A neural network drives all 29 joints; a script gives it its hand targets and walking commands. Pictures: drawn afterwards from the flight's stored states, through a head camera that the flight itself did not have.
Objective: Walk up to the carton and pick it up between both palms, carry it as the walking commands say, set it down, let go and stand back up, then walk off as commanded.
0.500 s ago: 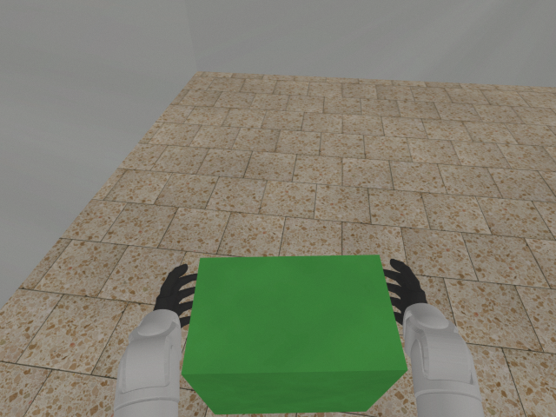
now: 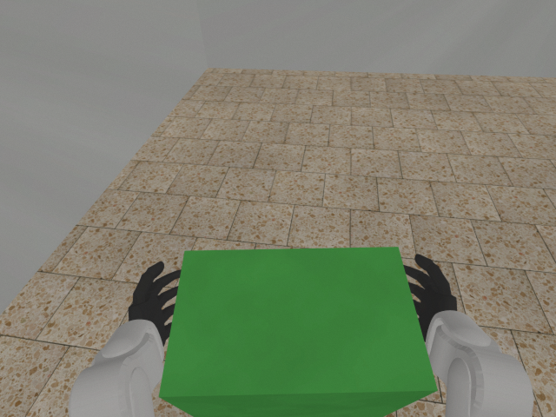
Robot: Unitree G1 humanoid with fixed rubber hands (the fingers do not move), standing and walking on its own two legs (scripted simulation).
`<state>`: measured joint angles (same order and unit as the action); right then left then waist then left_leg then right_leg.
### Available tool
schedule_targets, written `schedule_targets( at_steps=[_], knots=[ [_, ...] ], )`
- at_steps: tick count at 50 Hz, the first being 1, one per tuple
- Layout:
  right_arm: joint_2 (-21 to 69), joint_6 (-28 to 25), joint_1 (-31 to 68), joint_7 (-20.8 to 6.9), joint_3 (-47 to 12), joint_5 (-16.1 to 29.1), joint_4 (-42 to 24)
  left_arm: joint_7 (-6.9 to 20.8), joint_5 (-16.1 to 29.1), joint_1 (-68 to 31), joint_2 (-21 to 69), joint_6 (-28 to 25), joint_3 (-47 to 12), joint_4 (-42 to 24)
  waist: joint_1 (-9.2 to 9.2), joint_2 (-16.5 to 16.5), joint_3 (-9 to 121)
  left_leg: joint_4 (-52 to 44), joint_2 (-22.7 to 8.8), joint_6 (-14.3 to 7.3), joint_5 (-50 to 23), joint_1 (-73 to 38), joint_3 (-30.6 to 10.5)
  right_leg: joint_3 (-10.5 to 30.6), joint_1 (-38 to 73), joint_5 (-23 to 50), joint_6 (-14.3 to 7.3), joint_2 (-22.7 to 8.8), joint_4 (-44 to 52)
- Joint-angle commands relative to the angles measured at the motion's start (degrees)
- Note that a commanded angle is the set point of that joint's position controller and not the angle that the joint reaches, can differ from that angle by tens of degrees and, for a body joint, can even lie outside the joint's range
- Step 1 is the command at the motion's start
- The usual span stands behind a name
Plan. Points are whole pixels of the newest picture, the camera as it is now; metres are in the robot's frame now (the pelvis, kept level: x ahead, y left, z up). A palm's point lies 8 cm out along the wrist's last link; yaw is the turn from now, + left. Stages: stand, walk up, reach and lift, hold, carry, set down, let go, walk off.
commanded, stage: carry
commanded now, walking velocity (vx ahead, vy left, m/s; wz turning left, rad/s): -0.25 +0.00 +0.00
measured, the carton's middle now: (291, 345) +0.23 +0.01 +0.03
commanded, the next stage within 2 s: none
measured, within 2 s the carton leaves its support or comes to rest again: neither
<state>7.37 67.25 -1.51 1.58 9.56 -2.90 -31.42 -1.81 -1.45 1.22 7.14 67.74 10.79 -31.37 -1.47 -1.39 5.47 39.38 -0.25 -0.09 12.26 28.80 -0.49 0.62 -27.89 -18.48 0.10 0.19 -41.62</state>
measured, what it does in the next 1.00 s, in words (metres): walks backwards: left foot, then right foot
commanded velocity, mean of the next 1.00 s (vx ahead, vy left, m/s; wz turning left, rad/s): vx -0.10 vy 0.00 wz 0.00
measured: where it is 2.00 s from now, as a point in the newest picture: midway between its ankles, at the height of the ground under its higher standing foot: outside the picture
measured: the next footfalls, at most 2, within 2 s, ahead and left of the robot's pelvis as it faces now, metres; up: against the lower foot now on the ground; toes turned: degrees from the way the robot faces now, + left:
left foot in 0.26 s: -0.04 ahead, +0.11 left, +0.00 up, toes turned +7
right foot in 0.60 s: -0.14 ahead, -0.11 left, +0.00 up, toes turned +1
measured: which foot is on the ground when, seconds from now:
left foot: down 0.00-0.06, up 0.08-0.24, down 0.26-0.64, up 0.66-0.82, down 0.84-1.00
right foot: down 0.00-0.28, up 0.30-0.58, down 0.60-1.00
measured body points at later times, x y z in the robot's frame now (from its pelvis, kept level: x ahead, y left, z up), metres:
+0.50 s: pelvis -0.12 +0.01 +0.02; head -0.15 +0.02 +0.47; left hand +0.11 +0.20 +0.11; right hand +0.12 -0.15 +0.12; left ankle -0.08 +0.10 -0.71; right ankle -0.14 -0.12 -0.65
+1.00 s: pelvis -0.20 +0.00 +0.02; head -0.25 +0.00 +0.47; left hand +0.03 +0.17 +0.11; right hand +0.03 -0.18 +0.11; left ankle -0.16 +0.12 -0.71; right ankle -0.18 -0.11 -0.71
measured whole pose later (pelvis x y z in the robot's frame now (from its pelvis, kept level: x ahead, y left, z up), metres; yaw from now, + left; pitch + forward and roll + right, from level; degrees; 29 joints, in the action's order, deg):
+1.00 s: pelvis -0.20 +0.00 +0.02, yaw -1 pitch +2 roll +0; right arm 6.5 70.1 -0.9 2.7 9.0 -2.6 -29.2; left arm -2.0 -2.2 1.6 5.9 69.9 9.9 -29.6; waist -0.1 -0.2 9.1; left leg 29.6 -3.9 0.7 11.0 20.7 5.9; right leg -4.1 -19.0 -14.0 -0.8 -1.0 -30.7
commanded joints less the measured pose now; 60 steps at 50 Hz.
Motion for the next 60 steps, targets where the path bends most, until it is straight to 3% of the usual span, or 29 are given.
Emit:
schedule_targets(
  at_steps=[1, 2, 3, 4, 5, 7, 9, 12, 13, 14, 15, 16, 17, 18, 20, 22, 25, 27, 29, 31, 32, 33, 34, 36, 40, 43, 45, 49, 60],
  knots=[
    [37.1, 2.6, 23.7, -3.2, -42.7, 15.2, -6.6, 4.6, 17.0, -26.0, 38.3, 2.2, -44.5, -6.7, -0.3, -4.7, 9.1, -16.3, -10.0, -1.8, 18.6, 5.8, -8.5, -1.1, 10.6, -5.9, -0.9, -0.8, 2.7],
    [36.4, 3.1, 23.5, -2.9, -42.5, 14.9, -6.7, 4.5, 16.9, -25.5, 37.7, 2.6, -43.8, -6.1, -0.51, -0.3, 8.3, -11.2, -7.1, -0.4, 18.3, 7.7, -5.0, 2.5, 10.7, -8.9, -1.8, -2.7, 7.4],
    [36.0, 3.5, 23.2, -2.8, -42.3, 14.8, -6.8, 4.3, 16.6, -25.3, 36.7, 2.9, -42.9, -5.8, -0.77, 11.0, 7.5, 3.3, -1.0, 1.4, 16.9, 6.4, 2.0, 12.5, 5.5, -14.1, -4.8, -10.2, 19.4],
    [35.0, 3.8, 23.4, -2.8, -42.4, 14.3, -6.9, 4.3, 16.1, -24.1, 36.0, 3.1, -42.1, -5.1, -0.48, 19.8, 7.4, 25.4, 3.1, 2.2, 16.4, 1.5, 7.1, 23.6, -3.8, -16.1, -8.4, -20.5, 32.4],
    [35.1, 3.8, 24.7, -2.8, -42.7, 14.4, -6.7, 4.3, 15.5, -22.7, 35.5, 3.4, -41.7, -3.9, 0.74, 17.3, 7.1, 33.4, 1.8, 1.4, 16.3, -2.3, 3.3, 22.4, -9.0, -16.3, -8.1, -21.1, 33.8],
    [37.2, 3.9, 26.3, -3.3, -42.5, 15.9, -6.4, 4.3, 15.7, -26.1, 36.4, 3.6, -42.4, -6.5, 1.83, 12.7, 6.9, 29.0, -0.9, 0.6, 13.8, -6.5, 2.1, 12.0, -9.0, -6.6, -4.8, -16.9, 29.6],
    [38.3, 3.9, 27.2, -3.5, -42.4, 16.8, -5.7, 3.8, 15.1, -27.3, 37.6, 3.7, -42.8, -6.9, 1.31, 11.4, 9.0, 14.9, -0.2, 0.6, 14.6, -7.0, 4.0, 9.0, -0.7, -0.3, -3.5, -14.1, 26.9],
    [36.2, 4.8, 24.3, -3.1, -40.7, 16.2, -3.8, 2.6, 12.9, -22.7, 35.9, 4.5, -40.8, -4.0, 1.13, 11.5, 12.2, -10.0, 0.8, -0.8, 12.4, -13.2, 5.8, 9.4, 6.3, -0.6, -3.0, -13.2, 23.4],
    [35.7, 5.1, 24.0, -3.2, -40.0, 16.0, -2.8, 2.4, 12.2, -21.5, 34.9, 4.6, -40.0, -2.7, 0.73, 7.7, 11.3, -18.5, -0.1, -0.8, 11.3, -17.8, 4.8, 6.5, 3.9, -0.6, -1.0, -10.4, 19.4],
    [35.0, 5.3, 23.9, -3.3, -39.1, 15.8, -1.5, 2.3, 11.7, -21.0, 33.5, 4.6, -39.2, -1.8, 0.63, -0.1, 11.2, -22.2, -7.6, -1.1, 11.5, -22.0, -3.0, 2.5, -1.5, 0.5, 0.4, -7.5, 12.1],
    [34.6, 4.9, 22.8, -3.3, -38.5, 14.7, -0.7, 2.4, 12.5, -23.9, 33.8, 4.7, -41.3, -3.6, 2.2, -16.5, 7.8, -25.8, -22.1, -6.8, 6.1, -15.0, -20.8, -4.0, -11.4, -8.8, 2.2, -1.4, -1.8],
    [36.4, 4.5, 24.0, -3.6, -38.9, 15.3, -1.8, 2.8, 13.3, -27.3, 35.7, 4.3, -42.1, -4.2, 1.81, -14.3, 5.9, -25.6, -25.6, -10.7, -7.7, -10.0, -19.7, -2.1, -9.4, -12.7, 1.8, -0.8, -16.4],
    [37.6, 4.2, 24.6, -3.9, -39.2, 15.1, -3.2, 3.3, 14.4, -28.3, 38.0, 4.0, -42.8, -4.0, 1.45, -8.6, 5.5, -24.0, -22.2, -10.6, -11.8, -6.8, -14.4, 0.3, -6.8, -10.4, 1.1, -0.6, -25.1],
    [38.2, 3.8, 25.0, -3.9, -39.5, 14.9, -3.7, 3.7, 14.7, -28.1, 39.5, 3.6, -42.7, -2.6, 0.92, -5.1, 5.3, -22.6, -18.0, -8.9, -11.5, -5.5, -8.1, 0.7, -5.1, -6.3, 1.0, -1.0, -30.1],
    [37.8, 3.3, 25.1, -4.1, -39.7, 14.7, -4.1, 4.2, 15.4, -27.4, 40.2, 3.3, -43.6, -2.1, 0.74, -5.5, 5.7, -20.1, -14.1, -6.4, -11.3, -8.4, -2.4, -0.4, -6.1, -3.4, 1.4, -0.5, -30.3],
    [37.6, 2.7, 25.3, -4.2, -39.9, 14.9, -5.1, 4.2, 16.2, -28.3, 40.1, 2.9, -45.1, -3.9, 0.89, -6.9, 8.1, -20.4, -13.3, -5.3, -7.1, -11.9, -2.7, -2.9, -3.3, -4.8, 2.0, 0.0, -21.9],
    [36.6, 2.6, 23.0, -3.8, -40.0, 14.9, -4.8, 3.8, 16.5, -26.9, 38.2, 2.9, -45.5, -4.8, 1.59, -10.1, 11.3, -22.0, -16.0, -7.3, -3.8, -17.3, -8.2, -4.5, 1.4, -8.8, 2.0, -0.1, -6.7],
    [35.9, 2.7, 21.5, -3.5, -40.4, 14.6, -4.8, 3.9, 16.2, -24.9, 37.2, 3.1, -44.5, -3.9, 1.72, -10.2, 12.5, -20.2, -16.3, -7.9, -6.3, -20.0, -9.4, -4.7, 4.3, -8.7, 1.6, -0.2, 5.1],
    [35.3, 2.7, 20.8, -3.3, -41.0, 14.6, -5.4, 4.3, 16.0, -23.1, 36.9, 3.0, -43.1, -2.9, 1.07, -7.8, 14.0, -16.6, -14.0, -5.1, -8.6, -19.7, -6.9, -7.1, 11.7, -1.1, 1.2, -0.4, 21.2],
    [35.2, 2.6, 19.9, -3.0, -41.4, 14.3, -5.2, 4.8, 15.7, -21.7, 36.2, 2.4, -42.0, -2.5, 1.49, 2.1, 14.0, -9.5, -10.4, -1.3, -3.3, -9.0, -2.7, 3.8, 23.0, 7.0, 0.2, -10.3, 26.3],
    [34.7, 2.7, 22.6, -3.3, -43.0, 14.6, -7.3, 4.8, 14.4, -20.4, 36.2, 1.9, -41.1, -0.7, 1.29, 13.8, 10.8, -7.4, -6.0, 1.5, 4.6, -1.7, 3.5, 11.0, 20.4, 21.7, -3.6, -17.6, 23.6],
    [36.2, 2.5, 24.9, -3.6, -43.7, 15.6, -7.2, 4.9, 14.7, -22.3, 37.7, 1.7, -41.9, -2.1, 1.47, 13.7, 8.6, -2.8, -6.4, 2.3, 8.5, -2.5, 4.4, 8.9, 17.0, 28.9, -4.9, -18.4, 22.6],
    [37.9, 2.3, 26.6, -4.0, -45.0, 16.8, -7.5, 5.0, 14.4, -23.5, 38.6, 1.3, -42.1, -3.4, 1.2, 11.7, 8.1, 1.0, -5.7, 2.1, 10.0, -2.8, 4.4, 8.2, 15.4, 29.7, -5.4, -18.1, 22.4],
    [39.1, 2.1, 27.1, -4.4, -46.1, 17.8, -6.8, 4.9, 13.7, -24.1, 38.4, 0.8, -42.2, -4.8, 1.11, 8.5, 8.0, 3.2, -5.5, 1.3, 9.0, -3.3, 4.1, 6.2, 14.1, 23.4, -6.4, -16.1, 21.7],
    [37.6, 2.4, 25.2, -4.0, -45.8, 17.9, -6.3, 4.5, 13.3, -22.7, 36.3, 1.1, -41.4, -4.9, 1.82, 8.1, 8.7, -9.6, -4.3, 2.0, 1.9, -9.0, 6.7, 4.1, 13.3, 20.0, -5.3, -12.6, 19.4],
    [36.1, 3.1, 24.6, -3.6, -44.3, 17.1, -5.1, 4.1, 12.9, -20.9, 34.5, 1.7, -40.9, -4.0, 1.63, 3.7, 12.1, -11.4, -9.0, 2.0, -6.1, -16.9, 2.2, 3.2, 10.5, 19.2, -2.7, -10.1, 17.1],
    [36.6, 3.0, 23.5, -3.6, -42.9, 16.3, -3.5, 4.4, 13.6, -22.8, 34.9, 2.0, -41.8, -4.3, 1.57, 0.8, 10.3, -13.7, -9.5, 1.0, -3.9, -13.9, 0.7, 1.7, 9.6, 7.4, -1.5, -8.7, 17.7],
    [36.3, 2.9, 23.6, -3.3, -41.6, 15.1, -3.5, 4.9, 15.0, -25.0, 36.1, 2.2, -43.1, -4.3, 1.73, 1.2, 7.4, -15.2, -8.4, 0.7, 2.4, -12.5, 1.3, 2.7, 5.7, -2.0, -1.1, -8.4, 20.0],
    [35.2, 2.6, 23.7, -3.3, -41.4, 15.3, -5.0, 4.4, 15.0, -24.5, 35.8, 2.0, -43.6, -4.7, 1.45, -0.6, 7.8, -20.5, -8.5, 0.1, 11.9, -8.7, -1.2, 0.2, 8.0, -3.4, -0.5, -6.0, 17.9]
  ],
)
